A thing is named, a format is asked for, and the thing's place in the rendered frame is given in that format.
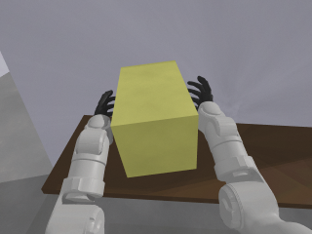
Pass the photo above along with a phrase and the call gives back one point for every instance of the left robot upper arm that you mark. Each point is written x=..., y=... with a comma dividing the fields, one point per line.
x=77, y=219

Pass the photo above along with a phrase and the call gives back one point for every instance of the robot left hand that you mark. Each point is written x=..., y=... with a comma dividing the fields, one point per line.
x=103, y=105

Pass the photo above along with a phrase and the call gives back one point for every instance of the carton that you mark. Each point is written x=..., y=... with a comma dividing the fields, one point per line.
x=154, y=120

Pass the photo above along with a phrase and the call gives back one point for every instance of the robot right forearm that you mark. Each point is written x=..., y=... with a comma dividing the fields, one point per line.
x=232, y=163

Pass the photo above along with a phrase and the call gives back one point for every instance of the right robot upper arm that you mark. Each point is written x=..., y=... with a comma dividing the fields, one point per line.
x=250, y=208

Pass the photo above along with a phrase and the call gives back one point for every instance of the robot left forearm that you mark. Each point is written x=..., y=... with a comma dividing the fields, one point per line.
x=85, y=178

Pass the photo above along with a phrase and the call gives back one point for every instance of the robot right hand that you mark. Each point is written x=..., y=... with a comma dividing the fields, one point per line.
x=205, y=93

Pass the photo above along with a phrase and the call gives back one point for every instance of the table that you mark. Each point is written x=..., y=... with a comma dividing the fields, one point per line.
x=282, y=155

